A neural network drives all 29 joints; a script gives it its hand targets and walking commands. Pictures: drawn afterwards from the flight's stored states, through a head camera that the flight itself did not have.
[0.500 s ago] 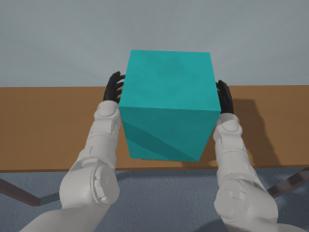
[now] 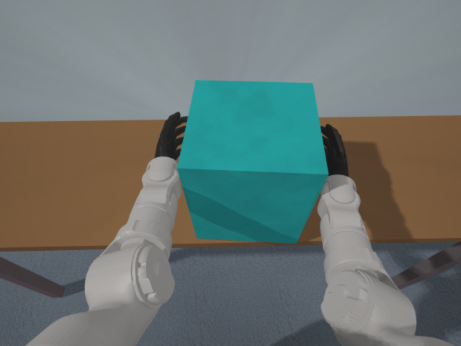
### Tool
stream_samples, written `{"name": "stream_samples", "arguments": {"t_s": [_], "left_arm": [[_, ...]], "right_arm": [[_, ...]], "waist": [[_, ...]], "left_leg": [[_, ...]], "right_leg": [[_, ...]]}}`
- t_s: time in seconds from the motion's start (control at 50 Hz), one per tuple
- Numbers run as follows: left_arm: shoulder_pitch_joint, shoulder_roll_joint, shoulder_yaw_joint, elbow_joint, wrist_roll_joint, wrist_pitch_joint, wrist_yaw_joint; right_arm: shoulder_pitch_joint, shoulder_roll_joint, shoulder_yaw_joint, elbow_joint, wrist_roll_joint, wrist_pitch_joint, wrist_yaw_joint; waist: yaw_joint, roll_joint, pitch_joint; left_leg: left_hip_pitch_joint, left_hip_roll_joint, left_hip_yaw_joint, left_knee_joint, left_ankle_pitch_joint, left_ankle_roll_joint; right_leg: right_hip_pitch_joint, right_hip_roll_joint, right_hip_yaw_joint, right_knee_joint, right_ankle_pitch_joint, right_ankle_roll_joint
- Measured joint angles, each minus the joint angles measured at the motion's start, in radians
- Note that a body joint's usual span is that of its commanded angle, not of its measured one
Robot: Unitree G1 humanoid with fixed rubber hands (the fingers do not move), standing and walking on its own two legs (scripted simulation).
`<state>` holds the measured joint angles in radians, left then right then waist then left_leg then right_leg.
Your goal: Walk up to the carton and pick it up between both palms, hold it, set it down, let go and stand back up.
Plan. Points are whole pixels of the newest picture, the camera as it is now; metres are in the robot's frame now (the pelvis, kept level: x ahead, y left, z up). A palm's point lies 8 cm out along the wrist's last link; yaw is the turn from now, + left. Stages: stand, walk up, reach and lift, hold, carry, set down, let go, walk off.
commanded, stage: set down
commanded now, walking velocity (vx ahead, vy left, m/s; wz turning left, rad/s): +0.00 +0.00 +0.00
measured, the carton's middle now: (249, 167) +0.44 -0.01 +0.02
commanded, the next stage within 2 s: none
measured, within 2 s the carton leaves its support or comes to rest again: neither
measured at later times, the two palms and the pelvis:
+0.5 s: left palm (168, 157) +0.43 +0.14 +0.06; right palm (334, 173) +0.40 -0.16 +0.05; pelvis +0.00 +0.00 +0.00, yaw +0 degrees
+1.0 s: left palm (168, 158) +0.43 +0.14 +0.06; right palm (334, 174) +0.40 -0.16 +0.05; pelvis +0.00 +0.00 +0.00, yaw +0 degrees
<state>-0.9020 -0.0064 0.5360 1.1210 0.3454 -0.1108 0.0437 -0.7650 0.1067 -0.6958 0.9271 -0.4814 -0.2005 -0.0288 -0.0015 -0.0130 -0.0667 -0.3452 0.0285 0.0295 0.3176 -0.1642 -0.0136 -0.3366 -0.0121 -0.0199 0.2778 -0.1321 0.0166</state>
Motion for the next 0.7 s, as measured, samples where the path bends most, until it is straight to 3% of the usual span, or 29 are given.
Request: {"name": "stream_samples", "arguments": {"t_s": [0.26,0.7], "left_arm": [[-0.013,-0.008,0.033,0.013,0.033,-0.020,-0.002],[0.002,-0.042,0.080,-0.057,0.083,-0.012,-0.032]], "right_arm": [[-0.004,0.007,-0.039,-0.004,-0.032,-0.019,0.009],[0.015,0.033,-0.070,-0.062,-0.064,-0.027,0.029]], "waist": [[0.003,-0.003,0.009],[0.001,-0.004,0.043]], "left_leg": [[-0.002,-0.002,0.004,-0.006,0.006,0.003],[0.025,-0.005,0.001,-0.018,0.009,0.005]], "right_leg": [[-0.003,-0.002,0.003,-0.005,0.006,0.002],[0.023,-0.005,-0.002,-0.012,0.004,0.004]]}}
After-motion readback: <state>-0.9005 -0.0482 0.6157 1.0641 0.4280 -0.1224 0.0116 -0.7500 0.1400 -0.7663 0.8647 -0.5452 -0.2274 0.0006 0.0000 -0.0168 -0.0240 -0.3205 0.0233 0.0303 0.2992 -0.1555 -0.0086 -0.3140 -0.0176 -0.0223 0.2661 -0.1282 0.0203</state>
